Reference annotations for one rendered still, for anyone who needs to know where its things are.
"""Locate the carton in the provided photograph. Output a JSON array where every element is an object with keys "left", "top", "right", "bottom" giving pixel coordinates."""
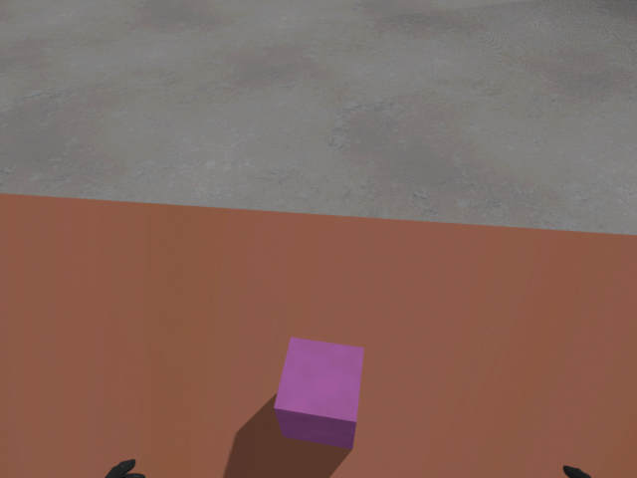
[{"left": 274, "top": 338, "right": 364, "bottom": 449}]

